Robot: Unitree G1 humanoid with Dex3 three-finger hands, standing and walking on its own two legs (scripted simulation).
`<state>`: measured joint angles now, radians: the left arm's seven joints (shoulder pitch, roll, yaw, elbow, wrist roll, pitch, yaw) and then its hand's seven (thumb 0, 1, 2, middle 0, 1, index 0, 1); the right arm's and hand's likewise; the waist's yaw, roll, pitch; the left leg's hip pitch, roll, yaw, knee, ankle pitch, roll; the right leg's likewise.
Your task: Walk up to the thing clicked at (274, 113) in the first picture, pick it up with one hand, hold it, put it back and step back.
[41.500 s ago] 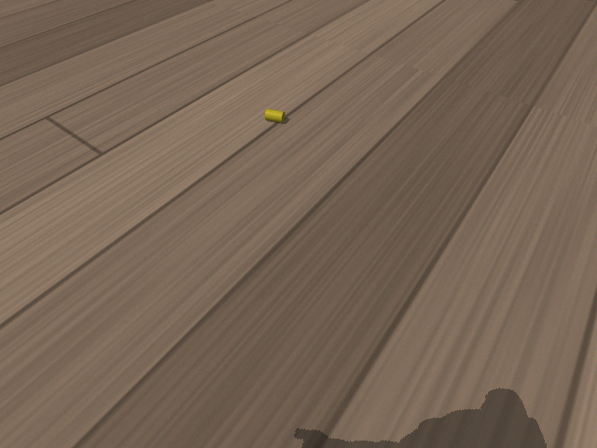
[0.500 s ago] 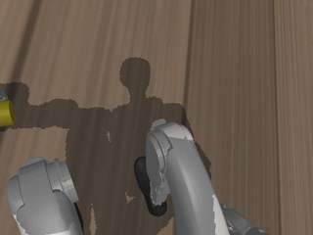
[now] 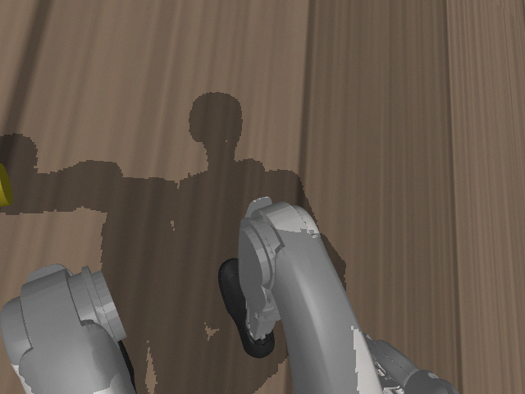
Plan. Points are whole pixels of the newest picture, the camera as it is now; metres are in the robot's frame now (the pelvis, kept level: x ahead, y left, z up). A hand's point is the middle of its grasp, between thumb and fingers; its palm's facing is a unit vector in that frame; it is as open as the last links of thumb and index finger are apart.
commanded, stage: open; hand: left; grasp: from above
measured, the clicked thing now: out of the picture +0.44 +0.29 -0.27
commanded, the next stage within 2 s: withdraw in 0.52 s
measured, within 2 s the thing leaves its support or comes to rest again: neither
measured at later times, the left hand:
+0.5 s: hand out of the picture +0.44 +0.28 -0.24, palm faces -0.49 -0.10 -0.86, open 13.2 cm
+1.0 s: hand out of the picture +0.46 +0.31 -0.14, palm faces -0.29 -0.06 -0.95, open 13.9 cm
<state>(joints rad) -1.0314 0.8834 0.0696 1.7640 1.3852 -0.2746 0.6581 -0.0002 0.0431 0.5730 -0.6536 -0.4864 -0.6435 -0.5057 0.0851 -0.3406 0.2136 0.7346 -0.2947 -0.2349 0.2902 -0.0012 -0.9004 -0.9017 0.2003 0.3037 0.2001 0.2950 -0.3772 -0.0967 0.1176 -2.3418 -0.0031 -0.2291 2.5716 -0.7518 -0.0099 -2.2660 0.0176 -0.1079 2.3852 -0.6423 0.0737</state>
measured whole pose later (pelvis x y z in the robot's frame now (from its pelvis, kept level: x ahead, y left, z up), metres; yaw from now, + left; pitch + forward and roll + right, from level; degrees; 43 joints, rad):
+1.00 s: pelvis +0.01 +0.00 +0.02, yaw +3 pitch +35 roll -10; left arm -0.94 0.69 0.07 1.42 1.22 -0.07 0.54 0.00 -0.50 1.00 -0.11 -1.00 -0.10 -1.01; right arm 0.17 -0.30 0.07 0.76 -0.17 -0.14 0.32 0.00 -0.91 -0.90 0.20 0.30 0.20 0.29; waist -0.27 0.01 -0.09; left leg -2.34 0.00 -0.17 2.46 -0.75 -0.02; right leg -2.29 0.00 -0.06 2.33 -0.66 0.05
